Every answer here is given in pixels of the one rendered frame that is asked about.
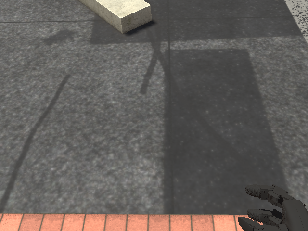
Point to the robot right hand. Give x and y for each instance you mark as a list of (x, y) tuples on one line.
[(294, 216)]

